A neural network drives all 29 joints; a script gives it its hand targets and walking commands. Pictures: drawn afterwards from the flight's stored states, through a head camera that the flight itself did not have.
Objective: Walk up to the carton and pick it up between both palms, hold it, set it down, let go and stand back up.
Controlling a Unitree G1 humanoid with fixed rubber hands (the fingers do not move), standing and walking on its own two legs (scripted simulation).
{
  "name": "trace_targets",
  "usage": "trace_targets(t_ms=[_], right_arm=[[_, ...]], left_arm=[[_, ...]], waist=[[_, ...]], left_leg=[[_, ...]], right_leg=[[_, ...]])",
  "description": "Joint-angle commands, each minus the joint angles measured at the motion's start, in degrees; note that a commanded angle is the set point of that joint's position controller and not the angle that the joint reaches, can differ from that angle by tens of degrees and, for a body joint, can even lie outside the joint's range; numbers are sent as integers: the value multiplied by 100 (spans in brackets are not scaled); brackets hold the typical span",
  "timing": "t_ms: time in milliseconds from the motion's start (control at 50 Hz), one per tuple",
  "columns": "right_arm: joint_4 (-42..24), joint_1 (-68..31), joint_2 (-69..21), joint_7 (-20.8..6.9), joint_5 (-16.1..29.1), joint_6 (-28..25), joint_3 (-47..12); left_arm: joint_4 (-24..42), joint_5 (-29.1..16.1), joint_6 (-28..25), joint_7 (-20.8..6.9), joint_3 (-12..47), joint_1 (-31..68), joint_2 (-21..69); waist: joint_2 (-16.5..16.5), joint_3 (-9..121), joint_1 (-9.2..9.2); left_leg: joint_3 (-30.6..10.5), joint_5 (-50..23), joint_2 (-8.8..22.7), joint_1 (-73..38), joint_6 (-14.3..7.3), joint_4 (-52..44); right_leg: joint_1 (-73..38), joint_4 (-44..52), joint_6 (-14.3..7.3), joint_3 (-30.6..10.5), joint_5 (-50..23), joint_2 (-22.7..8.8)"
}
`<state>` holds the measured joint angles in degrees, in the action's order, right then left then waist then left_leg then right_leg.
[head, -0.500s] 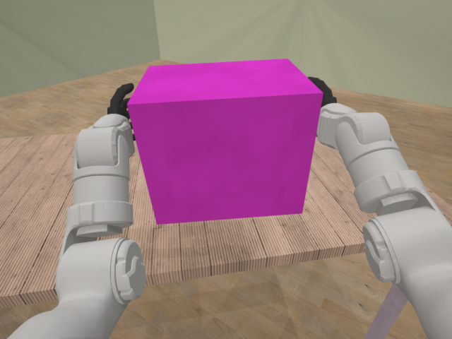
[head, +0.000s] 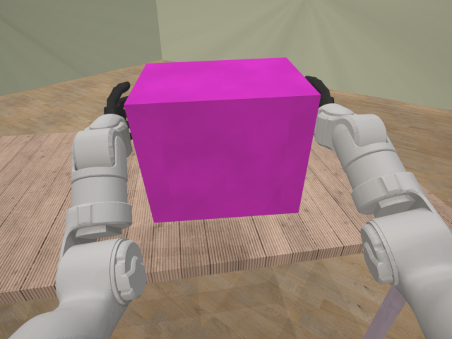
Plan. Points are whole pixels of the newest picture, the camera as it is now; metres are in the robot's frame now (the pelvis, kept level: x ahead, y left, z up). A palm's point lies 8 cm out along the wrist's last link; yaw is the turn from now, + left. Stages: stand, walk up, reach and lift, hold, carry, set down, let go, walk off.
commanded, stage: set down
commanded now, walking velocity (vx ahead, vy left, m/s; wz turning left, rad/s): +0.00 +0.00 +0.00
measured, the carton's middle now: (222, 137) +0.37 +0.01 +0.26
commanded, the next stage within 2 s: none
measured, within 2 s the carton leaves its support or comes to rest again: neither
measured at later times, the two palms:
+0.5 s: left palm (114, 147) +0.39 +0.20 +0.24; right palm (300, 146) +0.39 -0.14 +0.23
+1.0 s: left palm (119, 159) +0.39 +0.20 +0.21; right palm (297, 153) +0.40 -0.14 +0.21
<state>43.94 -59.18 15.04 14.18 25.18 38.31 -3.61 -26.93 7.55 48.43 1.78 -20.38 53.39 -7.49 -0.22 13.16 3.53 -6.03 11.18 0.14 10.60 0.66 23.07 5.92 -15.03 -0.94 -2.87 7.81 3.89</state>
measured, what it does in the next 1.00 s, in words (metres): stands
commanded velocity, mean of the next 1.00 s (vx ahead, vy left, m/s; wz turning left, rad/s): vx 0.00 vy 0.00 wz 0.00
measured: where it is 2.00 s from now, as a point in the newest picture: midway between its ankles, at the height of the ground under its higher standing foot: outside the picture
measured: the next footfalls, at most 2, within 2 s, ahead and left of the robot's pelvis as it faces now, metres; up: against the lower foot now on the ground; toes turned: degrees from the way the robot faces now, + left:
none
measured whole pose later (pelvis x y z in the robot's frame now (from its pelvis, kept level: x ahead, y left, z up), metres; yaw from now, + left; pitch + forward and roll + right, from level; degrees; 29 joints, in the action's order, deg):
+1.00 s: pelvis +0.01 +0.00 +0.00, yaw +0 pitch -3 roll -2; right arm 45.8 -47.8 9.8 10.3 16.5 19.2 -1.1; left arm -27.9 9.5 31.9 1.4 -19.6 44.4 -4.6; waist -2.1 5.9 1.5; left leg -5.4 11.4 -0.3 6.5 0.2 21.2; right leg 1.8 -13.4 -0.6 -2.2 8.5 2.9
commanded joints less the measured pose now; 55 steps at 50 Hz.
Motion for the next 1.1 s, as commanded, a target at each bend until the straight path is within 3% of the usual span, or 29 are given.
trace_targets(t_ms=[0, 60, 140, 180, 240, 300, 340, 380, 420, 460, 520, 620, 660, 720, 780, 840, 880, 940, 1000, 1020, 1040, 1080], right_arm=[[-1874, -5556, -4138, -866, 722, -584, -780], [-1459, -5580, -4114, -1005, 231, -1047, -466], [-1110, -5381, -4119, -1033, -254, -1558, -303], [-1177, -5262, -4101, -993, -345, -1773, -417], [-1256, -5178, -3953, -946, -466, -1975, -371], [-1900, -5305, -4073, -884, -351, -2190, -700], [-2070, -5333, -3996, -842, -307, -2243, -817], [-2060, -5155, -4113, -850, -279, -2255, -922], [-2485, -5390, -4162, -883, -191, -2369, -1094], [-2642, -5381, -4180, -910, -193, -2407, -1140], [-2627, -5135, -4191, -925, -95, -2373, -1240], [-2266, -4803, -4194, -964, -161, -2251, -1175], [-2310, -4767, -4220, -980, -168, -2292, -1188], [-2539, -4860, -4283, -998, -139, -2336, -1307], [-2275, -4632, -4292, -978, -234, -2288, -1301], [-2149, -4661, -4290, -1010, -344, -2327, -1114], [-2258, -4752, -4337, -1041, -434, -2395, -1060], [-2387, -4622, -4384, -1014, -416, -2532, -1130], [-2121, -4388, -4397, -988, -513, -2487, -1152], [-2083, -4351, -4480, -1000, -550, -2488, -1111], [-2139, -4417, -4455, -1003, -611, -2520, -1065], [-2353, -4574, -4526, -1031, -582, -2611, -1111]], left_arm=[[797, -1019, -798, -830, 2133, 5290, 3564], [332, -795, -1161, -872, 1950, 5273, 3575], [-218, -472, -1448, -999, 1654, 4813, 3492], [-127, -420, -1526, -1036, 1710, 4596, 3515], [-93, -440, -1552, -1076, 1966, 4459, 3656], [406, -638, -1623, -1028, 2449, 4427, 3935], [386, -622, -1618, -1029, 2533, 4215, 3999], [632, -650, -1668, -1009, 2643, 4260, 3992], [838, -708, -1737, -924, 2801, 4294, 4190], [986, -808, -1773, -845, 3017, 4302, 4257], [922, -776, -1739, -757, 3099, 4005, 4321], [1000, -724, -1732, -753, 2963, 3897, 4169], [1028, -703, -1766, -731, 2989, 3867, 4173], [905, -680, -1791, -742, 2883, 3703, 4182], [784, -588, -1799, -779, 2767, 3550, 4105], [586, -453, -1807, -879, 2553, 3546, 4031], [586, -528, -1860, -887, 2628, 3659, 4132], [806, -589, -2011, -860, 2850, 3613, 4252], [700, -538, -2042, -870, 2804, 3552, 4204], [583, -502, -2046, -882, 2753, 3491, 4123], [574, -551, -2075, -894, 2772, 3502, 4178], [667, -611, -2144, -844, 2895, 3613, 4312]], waist=[[357, 1627, -25], [426, 1588, -67], [141, 1350, -117], [63, 1532, -68], [232, 1280, 99], [364, 1815, 181], [326, 1722, 215], [369, 1664, 185], [455, 2037, 80], [567, 2101, 91], [629, 1923, 31], [433, 1631, -32], [498, 1830, -47], [306, 1952, -174], [117, 1645, -136], [170, 1464, -231], [239, 1604, -185], [385, 1957, -133], [299, 1741, -83], [229, 1590, -168], [216, 1619, -90], [311, 1918, -133]], left_leg=[[231, -1044, -171, -617, 188, -301], [245, -660, -113, -695, 187, -464], [430, -738, -201, -779, 85, -534], [461, -1211, -218, -1089, 93, -462], [448, -1364, -216, -1183, 171, -421], [419, -2074, -237, -1581, 262, -172], [403, -2205, -236, -1730, 294, -90], [415, -2185, -244, -1682, 318, -83], [385, -2295, -239, -1755, 317, -30], [354, -2515, -224, -1769, 374, 50], [338, -2737, -191, -1871, 430, 103], [311, -2491, -145, -1650, 368, -36], [362, -2514, -172, -1740, 377, 3], [377, -2636, -186, -1838, 326, -2], [393, -2629, -206, -1661, 328, -45], [468, -2119, -232, -1507, 257, -191], [487, -2085, -219, -1500, 247, -185], [471, -2586, -245, -1716, 337, -21], [455, -2351, -258, -1704, 339, -101], [475, -2226, -260, -1609, 313, -139], [458, -2157, -237, -1590, 298, -151], [443, -2251, -233, -1674, 327, -123]], right_leg=[[-317, 140, 166, 106, -626, -37], [-318, 215, 128, 187, -273, -48], [-552, 298, 215, 223, -350, -108], [-833, 246, 243, 271, -825, -68], [-811, 296, 190, 332, -734, -33], [-912, 201, 185, 393, -1242, -5], [-762, 226, 199, 409, -1258, 12], [-772, 214, 188, 407, -1187, 22], [-823, 144, 173, 414, -1267, 35], [-726, 110, 140, 433, -1336, 40], [-593, 147, 113, 420, -1362, 73], [-638, 149, 142, 417, -1217, 55], [-653, 126, 138, 407, -1298, 53], [-695, 132, 218, 406, -1464, 81], [-715, 123, 259, 418, -1612, 70], [-731, 182, 274, 375, -1210, 3], [-713, 157, 239, 375, -1196, -5], [-832, 108, 221, 397, -1633, 43], [-832, 161, 254, 411, -1490, 14], [-735, 172, 267, 417, -1332, 8], [-727, 174, 266, 401, -1316, -25], [-650, 136, 222, 442, -1316, 8]])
